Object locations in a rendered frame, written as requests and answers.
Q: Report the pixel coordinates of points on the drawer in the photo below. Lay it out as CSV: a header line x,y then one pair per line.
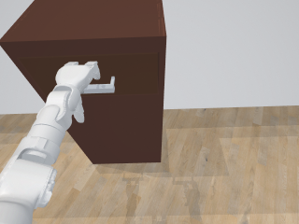
x,y
135,73

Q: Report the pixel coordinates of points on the robot left forearm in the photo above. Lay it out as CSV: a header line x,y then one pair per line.
x,y
42,143

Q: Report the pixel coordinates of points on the handle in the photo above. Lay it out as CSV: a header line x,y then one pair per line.
x,y
101,88

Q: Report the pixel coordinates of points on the robot left hand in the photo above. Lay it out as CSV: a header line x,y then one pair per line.
x,y
79,76

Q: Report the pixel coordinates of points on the cabinet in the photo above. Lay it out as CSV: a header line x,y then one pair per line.
x,y
119,128

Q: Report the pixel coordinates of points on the robot left upper arm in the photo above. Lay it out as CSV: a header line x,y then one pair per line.
x,y
27,186

